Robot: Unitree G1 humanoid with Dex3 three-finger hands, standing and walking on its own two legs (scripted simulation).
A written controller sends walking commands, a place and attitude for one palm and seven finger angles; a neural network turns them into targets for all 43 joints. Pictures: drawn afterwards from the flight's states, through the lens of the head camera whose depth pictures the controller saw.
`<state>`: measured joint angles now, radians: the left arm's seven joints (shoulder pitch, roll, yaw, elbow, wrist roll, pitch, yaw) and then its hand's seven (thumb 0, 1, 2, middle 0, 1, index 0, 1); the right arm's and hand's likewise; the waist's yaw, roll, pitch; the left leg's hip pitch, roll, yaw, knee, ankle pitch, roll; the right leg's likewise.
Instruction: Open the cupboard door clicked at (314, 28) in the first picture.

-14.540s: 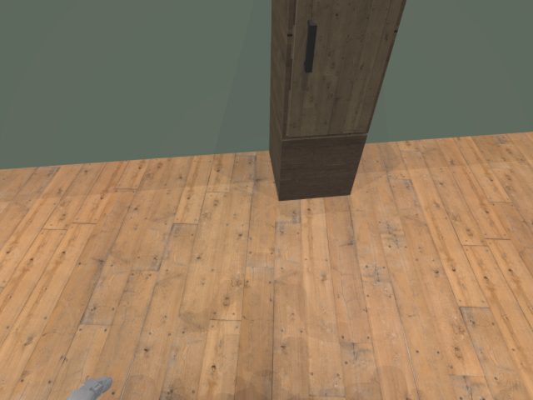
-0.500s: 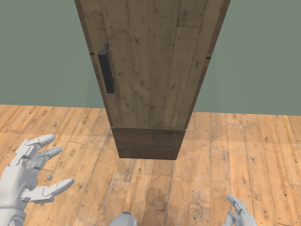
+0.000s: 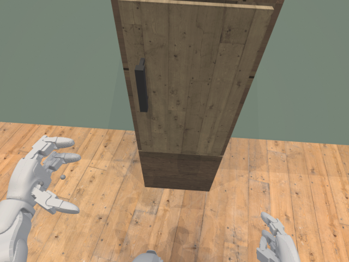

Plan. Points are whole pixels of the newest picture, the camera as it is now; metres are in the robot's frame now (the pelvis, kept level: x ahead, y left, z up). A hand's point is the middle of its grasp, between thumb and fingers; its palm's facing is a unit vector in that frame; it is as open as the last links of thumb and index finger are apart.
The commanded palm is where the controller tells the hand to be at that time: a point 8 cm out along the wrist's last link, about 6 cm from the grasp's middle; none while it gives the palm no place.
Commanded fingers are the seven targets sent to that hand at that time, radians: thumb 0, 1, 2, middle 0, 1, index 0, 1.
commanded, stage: raise the hand with hooked fingers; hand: left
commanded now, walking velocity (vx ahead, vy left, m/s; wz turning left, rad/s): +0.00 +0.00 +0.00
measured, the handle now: (143, 86) +0.56 +0.13 +0.08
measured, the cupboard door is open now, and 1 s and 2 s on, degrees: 0 0 0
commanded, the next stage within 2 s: move the hooked fingers beside the handle in 0.70 s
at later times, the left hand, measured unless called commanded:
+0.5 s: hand (62, 161) +0.29 +0.26 +0.09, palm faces +0.03 -1.00 -0.05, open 14.0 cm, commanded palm +0.26 +0.31 +0.10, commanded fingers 0.00 -0.50 0.30 -0.30 -1.20 -0.30 -1.20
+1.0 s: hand (67, 153) +0.31 +0.25 +0.10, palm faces +0.04 -1.00 -0.03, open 14.0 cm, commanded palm +0.29 +0.30 +0.09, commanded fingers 0.00 -0.50 0.30 -0.30 -1.20 -0.30 -1.20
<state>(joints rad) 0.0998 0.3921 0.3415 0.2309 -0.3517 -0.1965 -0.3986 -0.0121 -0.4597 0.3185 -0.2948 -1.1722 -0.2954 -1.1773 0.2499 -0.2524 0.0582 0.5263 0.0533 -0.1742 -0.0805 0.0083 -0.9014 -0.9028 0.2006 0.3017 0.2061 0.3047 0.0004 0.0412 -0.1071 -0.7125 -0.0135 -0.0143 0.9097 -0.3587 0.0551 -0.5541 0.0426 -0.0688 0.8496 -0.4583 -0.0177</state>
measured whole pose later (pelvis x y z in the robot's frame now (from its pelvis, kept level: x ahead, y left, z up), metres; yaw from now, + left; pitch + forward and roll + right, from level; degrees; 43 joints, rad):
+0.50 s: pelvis +0.00 -0.01 +0.01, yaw -1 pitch +7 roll -2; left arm -0.03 0.41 0.40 0.36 -0.35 -0.24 -0.44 -0.02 -0.50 0.30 -0.30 -1.20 -0.30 -1.20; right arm 0.30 -0.28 0.04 0.56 0.05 -0.18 -0.08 0.01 -0.90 -0.90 0.20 0.30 0.20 0.30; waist -0.01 0.03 -0.07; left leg -0.63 -0.01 0.00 0.82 -0.32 0.04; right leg -0.49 0.05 -0.05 0.78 -0.42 -0.03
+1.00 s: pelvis +0.00 -0.02 +0.01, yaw +0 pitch +8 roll -2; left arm -0.13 0.43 0.42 0.48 -0.35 -0.24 -0.47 -0.02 -0.50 0.30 -0.30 -1.20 -0.30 -1.20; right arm 0.27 -0.28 0.05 0.57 0.05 -0.16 -0.08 0.01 -0.90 -0.90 0.20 0.30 0.21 0.30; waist 0.00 0.03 -0.08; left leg -0.65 0.00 -0.01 0.85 -0.33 0.03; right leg -0.51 0.06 -0.06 0.81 -0.44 -0.05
